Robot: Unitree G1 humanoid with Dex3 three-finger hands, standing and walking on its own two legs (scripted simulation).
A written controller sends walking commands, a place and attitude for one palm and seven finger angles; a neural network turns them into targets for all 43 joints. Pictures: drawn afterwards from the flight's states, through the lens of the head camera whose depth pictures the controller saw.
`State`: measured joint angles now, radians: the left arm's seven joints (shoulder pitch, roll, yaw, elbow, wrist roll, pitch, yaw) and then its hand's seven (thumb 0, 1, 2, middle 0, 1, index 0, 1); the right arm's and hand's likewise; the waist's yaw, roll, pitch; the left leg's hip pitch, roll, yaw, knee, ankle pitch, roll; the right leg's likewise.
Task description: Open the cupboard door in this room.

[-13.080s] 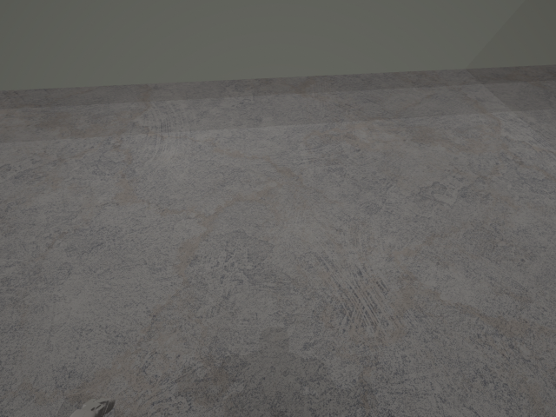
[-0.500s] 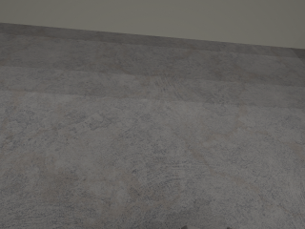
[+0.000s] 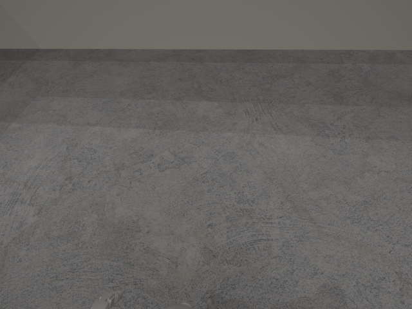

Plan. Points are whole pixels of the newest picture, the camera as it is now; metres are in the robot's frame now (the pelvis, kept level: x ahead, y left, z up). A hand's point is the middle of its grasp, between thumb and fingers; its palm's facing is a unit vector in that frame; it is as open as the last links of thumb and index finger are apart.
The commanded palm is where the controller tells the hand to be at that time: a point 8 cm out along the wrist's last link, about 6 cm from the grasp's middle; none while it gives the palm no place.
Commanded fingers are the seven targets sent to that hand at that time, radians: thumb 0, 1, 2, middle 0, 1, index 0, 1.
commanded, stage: turn or walk to find it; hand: left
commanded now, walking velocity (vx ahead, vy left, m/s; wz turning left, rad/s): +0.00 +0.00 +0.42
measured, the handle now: out of the picture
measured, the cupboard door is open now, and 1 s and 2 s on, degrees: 0 0 0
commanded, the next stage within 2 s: none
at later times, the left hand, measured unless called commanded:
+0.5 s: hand out of the picture -0.09 +0.25 -0.19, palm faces +0.29 -0.93 -0.24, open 7.4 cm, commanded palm none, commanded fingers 0.00 0.90 0.90 -0.20 -0.30 -0.20 -0.30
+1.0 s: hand out of the picture -0.02 +0.22 -0.14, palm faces +0.39 -0.88 -0.28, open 7.4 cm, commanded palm none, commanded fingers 0.00 0.90 0.90 -0.20 -0.30 -0.20 -0.30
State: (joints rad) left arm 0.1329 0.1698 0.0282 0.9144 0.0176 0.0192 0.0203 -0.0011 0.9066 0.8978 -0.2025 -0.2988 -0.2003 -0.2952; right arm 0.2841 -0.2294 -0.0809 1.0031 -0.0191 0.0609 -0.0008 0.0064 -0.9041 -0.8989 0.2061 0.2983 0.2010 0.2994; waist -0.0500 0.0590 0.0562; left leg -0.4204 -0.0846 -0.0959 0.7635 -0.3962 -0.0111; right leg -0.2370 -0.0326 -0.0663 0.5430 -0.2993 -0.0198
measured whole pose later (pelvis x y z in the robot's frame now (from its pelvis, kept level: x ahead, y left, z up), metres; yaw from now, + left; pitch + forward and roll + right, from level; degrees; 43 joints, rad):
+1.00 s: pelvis -0.06 +0.00 +0.00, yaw +25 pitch -1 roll +1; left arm 0.11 0.18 0.03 0.91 0.02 0.01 0.02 0.00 0.91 0.90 -0.20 -0.30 -0.20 -0.30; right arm 0.25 -0.23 -0.07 0.99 -0.02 0.05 0.00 0.01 -0.90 -0.90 0.21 0.30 0.20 0.30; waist -0.04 0.06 0.07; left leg -0.36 -0.07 -0.10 0.69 -0.38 -0.01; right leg -0.26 -0.03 -0.07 0.57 -0.29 0.00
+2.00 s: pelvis -0.11 -0.02 +0.00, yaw +50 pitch +1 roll +1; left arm 0.09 0.20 0.04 0.91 0.01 0.04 0.01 0.00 0.91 0.90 -0.20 -0.30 -0.20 -0.30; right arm 0.25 -0.21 -0.06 0.98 -0.02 0.04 -0.01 0.00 -0.90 -0.90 0.21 0.30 0.20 0.30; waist -0.05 0.03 0.06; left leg -0.30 -0.08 -0.11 0.50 -0.21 0.01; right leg -0.27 -0.03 -0.03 0.60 -0.34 0.06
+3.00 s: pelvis -0.15 -0.06 +0.01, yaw +74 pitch +0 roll +0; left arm 0.12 0.23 0.05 0.94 0.01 0.06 0.02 0.00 0.91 0.90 -0.20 -0.30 -0.20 -0.29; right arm 0.23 -0.18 -0.05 0.98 -0.02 0.03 -0.01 0.00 -0.90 -0.90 0.21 0.30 0.20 0.30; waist -0.03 0.00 0.07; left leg -0.23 -0.06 -0.06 0.44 -0.20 0.04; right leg -0.39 -0.07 -0.02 0.88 -0.44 0.09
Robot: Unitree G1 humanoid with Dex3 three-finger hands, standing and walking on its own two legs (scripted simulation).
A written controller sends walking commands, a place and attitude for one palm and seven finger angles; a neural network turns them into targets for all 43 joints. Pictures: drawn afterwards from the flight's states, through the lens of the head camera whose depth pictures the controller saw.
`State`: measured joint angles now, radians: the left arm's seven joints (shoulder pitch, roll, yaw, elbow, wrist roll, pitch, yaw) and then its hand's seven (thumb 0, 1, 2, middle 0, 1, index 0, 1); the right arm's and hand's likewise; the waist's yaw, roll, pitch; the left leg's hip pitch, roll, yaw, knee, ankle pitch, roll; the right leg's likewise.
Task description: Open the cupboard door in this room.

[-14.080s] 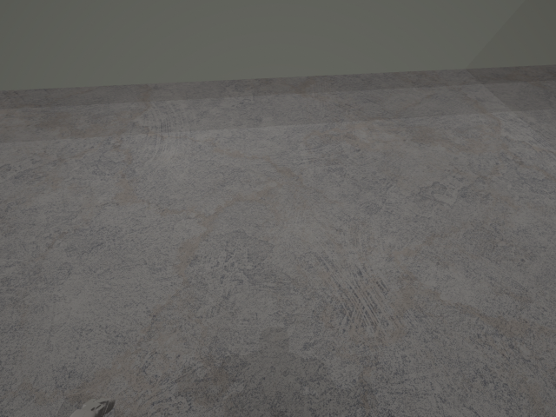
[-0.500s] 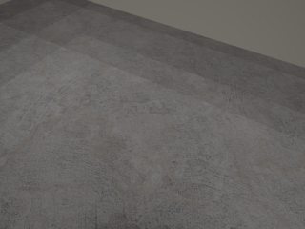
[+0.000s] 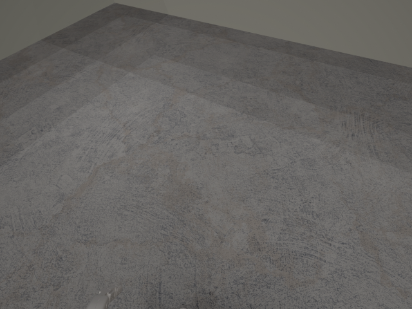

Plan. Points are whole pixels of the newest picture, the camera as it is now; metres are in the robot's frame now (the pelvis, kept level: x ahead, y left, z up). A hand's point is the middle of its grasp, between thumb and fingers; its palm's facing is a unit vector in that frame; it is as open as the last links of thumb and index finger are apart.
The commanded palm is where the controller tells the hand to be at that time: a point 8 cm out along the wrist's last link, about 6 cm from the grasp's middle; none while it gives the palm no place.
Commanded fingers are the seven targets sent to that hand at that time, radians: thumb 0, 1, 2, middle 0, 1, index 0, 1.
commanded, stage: turn or walk to find it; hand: left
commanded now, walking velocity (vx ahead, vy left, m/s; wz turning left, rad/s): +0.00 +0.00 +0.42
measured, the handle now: out of the picture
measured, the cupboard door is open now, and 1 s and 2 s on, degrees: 0 0 0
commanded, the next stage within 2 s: none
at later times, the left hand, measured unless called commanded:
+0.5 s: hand out of the picture -0.07 +0.24 -0.18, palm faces +0.29 -0.93 -0.24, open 7.4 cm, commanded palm none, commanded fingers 0.00 0.90 0.90 -0.20 -0.30 -0.20 -0.30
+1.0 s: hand out of the picture -0.02 +0.24 -0.14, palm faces +0.39 -0.88 -0.27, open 7.4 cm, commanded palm none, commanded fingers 0.00 0.90 0.90 -0.20 -0.30 -0.20 -0.30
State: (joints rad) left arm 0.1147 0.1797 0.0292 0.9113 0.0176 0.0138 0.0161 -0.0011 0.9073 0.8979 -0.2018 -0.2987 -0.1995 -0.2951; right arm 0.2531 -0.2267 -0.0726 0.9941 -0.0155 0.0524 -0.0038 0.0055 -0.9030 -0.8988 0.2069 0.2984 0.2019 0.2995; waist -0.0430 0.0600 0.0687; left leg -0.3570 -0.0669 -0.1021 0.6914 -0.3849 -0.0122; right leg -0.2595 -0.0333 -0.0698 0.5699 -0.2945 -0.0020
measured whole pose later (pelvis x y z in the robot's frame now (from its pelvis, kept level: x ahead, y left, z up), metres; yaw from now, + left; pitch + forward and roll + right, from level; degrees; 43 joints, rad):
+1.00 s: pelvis -0.05 +0.01 +0.00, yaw +25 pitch +1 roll +1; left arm 0.09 0.20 0.04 0.91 0.01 0.04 0.01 0.00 0.91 0.90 -0.20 -0.30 -0.20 -0.30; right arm 0.25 -0.21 -0.06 0.98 -0.02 0.04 -0.01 0.00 -0.90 -0.90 0.21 0.30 0.20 0.30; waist -0.05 0.03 0.06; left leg -0.30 -0.08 -0.11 0.50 -0.21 0.01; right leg -0.27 -0.03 -0.03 0.60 -0.34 0.06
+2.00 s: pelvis -0.11 -0.01 +0.01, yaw +49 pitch +0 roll +0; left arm 0.12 0.23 0.05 0.94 0.01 0.06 0.02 0.00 0.91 0.90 -0.20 -0.30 -0.20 -0.29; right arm 0.23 -0.18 -0.05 0.98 -0.02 0.03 -0.01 0.00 -0.90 -0.90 0.21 0.30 0.20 0.30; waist -0.03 0.00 0.07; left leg -0.23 -0.06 -0.06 0.44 -0.20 0.04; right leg -0.39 -0.07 -0.02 0.88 -0.44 0.09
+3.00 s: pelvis -0.15 -0.08 +0.01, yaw +75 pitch +0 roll -1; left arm 0.17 0.24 0.06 0.97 0.02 0.06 0.01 0.00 0.91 0.90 -0.20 -0.30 -0.20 -0.29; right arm 0.18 -0.18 -0.04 0.97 -0.02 0.02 -0.01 0.00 -0.90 -0.90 0.21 0.30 0.20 0.30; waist 0.00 -0.01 0.06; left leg -0.23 -0.05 -0.04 0.44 -0.21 0.05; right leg -0.41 -0.08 -0.02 0.95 -0.43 0.09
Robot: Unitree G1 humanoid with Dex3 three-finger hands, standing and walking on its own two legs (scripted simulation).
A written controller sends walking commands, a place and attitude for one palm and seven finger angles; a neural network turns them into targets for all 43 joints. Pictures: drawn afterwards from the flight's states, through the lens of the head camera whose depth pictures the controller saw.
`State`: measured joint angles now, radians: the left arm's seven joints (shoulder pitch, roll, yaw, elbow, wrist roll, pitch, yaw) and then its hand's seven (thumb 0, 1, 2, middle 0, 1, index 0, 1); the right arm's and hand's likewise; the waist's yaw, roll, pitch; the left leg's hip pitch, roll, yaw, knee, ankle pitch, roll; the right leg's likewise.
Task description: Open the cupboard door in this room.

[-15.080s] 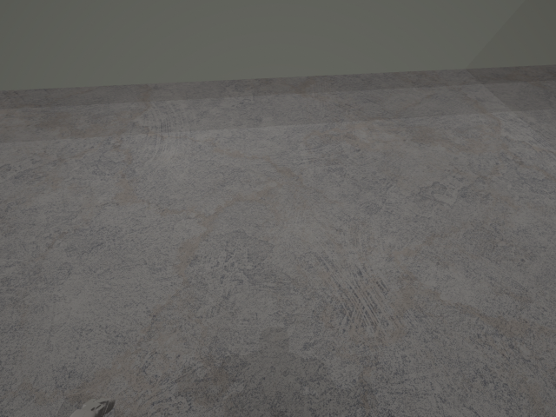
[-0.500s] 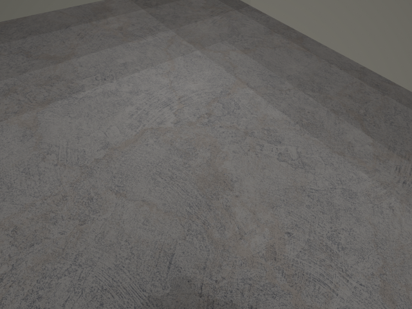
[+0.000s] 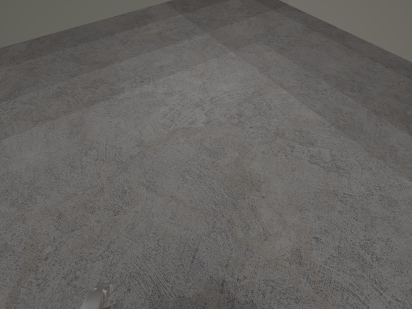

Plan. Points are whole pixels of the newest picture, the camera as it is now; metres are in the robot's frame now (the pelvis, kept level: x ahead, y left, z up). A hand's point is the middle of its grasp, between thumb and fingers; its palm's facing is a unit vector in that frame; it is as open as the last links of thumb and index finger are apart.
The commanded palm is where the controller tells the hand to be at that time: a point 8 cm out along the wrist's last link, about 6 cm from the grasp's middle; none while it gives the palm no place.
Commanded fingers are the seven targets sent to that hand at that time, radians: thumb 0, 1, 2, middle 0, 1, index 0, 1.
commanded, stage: turn or walk to find it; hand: left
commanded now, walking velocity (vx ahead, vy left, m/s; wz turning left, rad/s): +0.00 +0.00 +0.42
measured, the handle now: out of the picture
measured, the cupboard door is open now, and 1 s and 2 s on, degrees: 0 0 0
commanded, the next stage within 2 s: none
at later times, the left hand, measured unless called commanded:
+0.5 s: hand out of the picture -0.07 +0.19 -0.17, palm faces +0.29 -0.92 -0.25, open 7.4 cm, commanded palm none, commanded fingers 0.00 0.90 0.90 -0.20 -0.30 -0.20 -0.30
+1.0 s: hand out of the picture -0.03 +0.24 -0.15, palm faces +0.41 -0.88 -0.26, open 7.4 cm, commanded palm none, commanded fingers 0.00 0.90 0.90 -0.20 -0.30 -0.20 -0.30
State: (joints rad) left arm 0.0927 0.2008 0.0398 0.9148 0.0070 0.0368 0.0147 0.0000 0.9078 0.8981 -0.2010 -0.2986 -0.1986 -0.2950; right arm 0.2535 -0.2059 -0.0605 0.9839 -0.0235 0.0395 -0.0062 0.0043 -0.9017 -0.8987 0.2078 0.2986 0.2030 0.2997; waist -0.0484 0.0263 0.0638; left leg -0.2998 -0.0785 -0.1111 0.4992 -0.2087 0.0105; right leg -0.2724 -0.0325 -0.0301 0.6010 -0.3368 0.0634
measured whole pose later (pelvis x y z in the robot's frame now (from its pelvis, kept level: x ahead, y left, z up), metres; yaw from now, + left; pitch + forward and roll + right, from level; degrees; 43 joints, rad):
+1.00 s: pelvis -0.05 +0.01 +0.01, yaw +24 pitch +0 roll +0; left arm 0.12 0.23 0.05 0.94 0.01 0.06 0.02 0.00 0.91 0.90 -0.20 -0.30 -0.20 -0.29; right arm 0.23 -0.18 -0.05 0.98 -0.02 0.03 -0.01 0.00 -0.90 -0.90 0.21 0.30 0.20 0.30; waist -0.03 0.00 0.07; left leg -0.23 -0.06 -0.06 0.44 -0.20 0.04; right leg -0.39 -0.07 -0.02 0.88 -0.44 0.09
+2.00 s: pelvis -0.13 -0.04 +0.01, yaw +50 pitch +0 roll -1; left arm 0.17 0.24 0.06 0.97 0.02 0.06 0.01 0.00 0.91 0.90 -0.20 -0.30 -0.20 -0.29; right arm 0.18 -0.18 -0.04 0.97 -0.02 0.02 -0.01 0.00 -0.90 -0.90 0.21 0.30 0.20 0.30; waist 0.00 -0.01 0.06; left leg -0.23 -0.05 -0.04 0.44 -0.21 0.05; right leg -0.41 -0.08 -0.02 0.95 -0.43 0.09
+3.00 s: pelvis -0.16 -0.06 +0.01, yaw +75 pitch +0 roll -1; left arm 0.14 0.24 0.06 0.96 0.02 0.06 0.01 0.00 0.91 0.90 -0.20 -0.30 -0.20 -0.29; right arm 0.18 -0.18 -0.04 0.96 -0.02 0.01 -0.01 0.00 -0.90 -0.90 0.21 0.30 0.20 0.30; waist -0.01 -0.02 0.07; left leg -0.22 -0.05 -0.04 0.43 -0.22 0.06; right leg -0.44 -0.09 -0.01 1.00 -0.42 0.10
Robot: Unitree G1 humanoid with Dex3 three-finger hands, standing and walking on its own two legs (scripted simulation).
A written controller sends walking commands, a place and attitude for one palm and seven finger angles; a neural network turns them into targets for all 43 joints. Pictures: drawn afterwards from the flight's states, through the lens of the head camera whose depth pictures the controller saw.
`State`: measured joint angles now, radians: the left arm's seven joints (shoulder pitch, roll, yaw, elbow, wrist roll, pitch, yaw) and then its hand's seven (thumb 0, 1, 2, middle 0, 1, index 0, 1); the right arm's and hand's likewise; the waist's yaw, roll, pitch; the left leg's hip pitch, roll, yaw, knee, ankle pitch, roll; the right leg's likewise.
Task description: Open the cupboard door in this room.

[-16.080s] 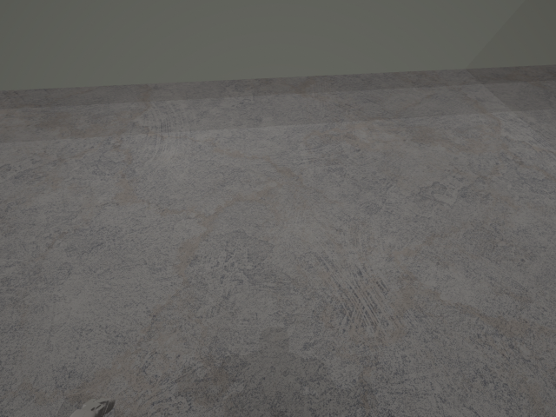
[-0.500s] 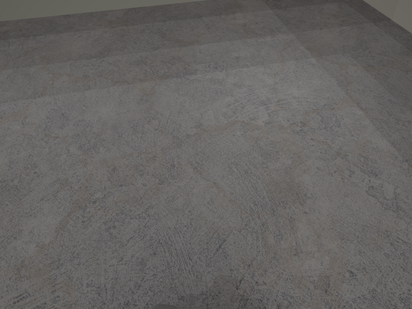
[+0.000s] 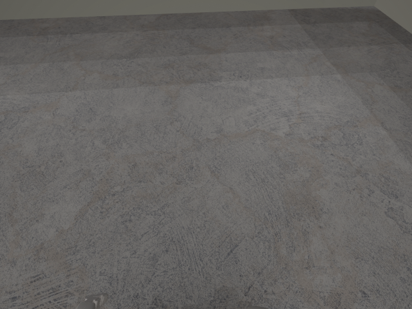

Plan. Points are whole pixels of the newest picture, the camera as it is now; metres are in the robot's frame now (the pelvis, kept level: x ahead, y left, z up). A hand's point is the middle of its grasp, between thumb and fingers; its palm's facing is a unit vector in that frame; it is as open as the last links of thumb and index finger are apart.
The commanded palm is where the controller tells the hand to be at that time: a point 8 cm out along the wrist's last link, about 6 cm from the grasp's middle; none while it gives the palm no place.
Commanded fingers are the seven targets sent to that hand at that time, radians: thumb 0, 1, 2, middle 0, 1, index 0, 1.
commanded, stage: turn or walk to find it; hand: left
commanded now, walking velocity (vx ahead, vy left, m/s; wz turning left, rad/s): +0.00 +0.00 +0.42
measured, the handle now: out of the picture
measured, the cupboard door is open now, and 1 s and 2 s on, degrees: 0 0 0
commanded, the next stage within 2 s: none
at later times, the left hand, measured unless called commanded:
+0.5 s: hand out of the picture -0.04 +0.16 -0.16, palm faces +0.28 -0.92 -0.27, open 7.3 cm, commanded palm none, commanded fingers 0.00 0.90 0.90 -0.20 -0.30 -0.20 -0.30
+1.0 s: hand out of the picture -0.10 +0.21 -0.17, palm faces +0.44 -0.86 -0.24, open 7.4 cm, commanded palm none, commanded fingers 0.00 0.90 0.90 -0.20 -0.30 -0.20 -0.30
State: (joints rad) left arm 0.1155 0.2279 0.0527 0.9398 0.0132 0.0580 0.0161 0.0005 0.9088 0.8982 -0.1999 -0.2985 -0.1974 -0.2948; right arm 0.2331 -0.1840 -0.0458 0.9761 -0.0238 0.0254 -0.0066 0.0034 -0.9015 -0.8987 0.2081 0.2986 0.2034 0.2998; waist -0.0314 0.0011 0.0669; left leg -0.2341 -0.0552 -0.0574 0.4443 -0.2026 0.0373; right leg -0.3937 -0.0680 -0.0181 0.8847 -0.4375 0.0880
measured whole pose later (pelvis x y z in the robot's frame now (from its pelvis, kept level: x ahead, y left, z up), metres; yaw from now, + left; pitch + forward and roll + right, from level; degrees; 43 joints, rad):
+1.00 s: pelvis -0.08 -0.01 +0.00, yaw +25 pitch +0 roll -1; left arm 0.17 0.24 0.06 0.97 0.02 0.06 0.01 0.00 0.91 0.90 -0.20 -0.30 -0.20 -0.29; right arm 0.18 -0.18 -0.04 0.97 -0.02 0.02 -0.01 0.00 -0.90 -0.90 0.21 0.30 0.20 0.30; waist 0.00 -0.01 0.06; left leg -0.23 -0.05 -0.04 0.44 -0.21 0.05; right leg -0.41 -0.08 -0.02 0.95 -0.43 0.09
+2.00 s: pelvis -0.13 -0.02 +0.00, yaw +51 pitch +0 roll -1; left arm 0.14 0.24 0.06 0.96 0.02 0.06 0.01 0.00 0.91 0.90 -0.20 -0.30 -0.20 -0.29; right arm 0.18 -0.18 -0.04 0.96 -0.02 0.01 -0.01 0.00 -0.90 -0.90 0.21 0.30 0.20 0.30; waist -0.01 -0.02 0.07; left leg -0.22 -0.05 -0.04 0.43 -0.22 0.06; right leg -0.44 -0.09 -0.01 1.00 -0.42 0.10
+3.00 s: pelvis -0.15 -0.07 +0.00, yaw +76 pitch +0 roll +0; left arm 0.16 0.24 0.06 0.97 0.01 0.06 0.01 0.00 0.91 0.90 -0.20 -0.30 -0.20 -0.29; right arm 0.17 -0.18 -0.04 0.96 -0.02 0.01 -0.01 0.00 -0.90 -0.90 0.21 0.30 0.20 0.30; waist 0.01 -0.02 0.07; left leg -0.20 -0.03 -0.03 0.45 -0.24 0.03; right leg -0.43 -0.09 -0.03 0.99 -0.43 0.09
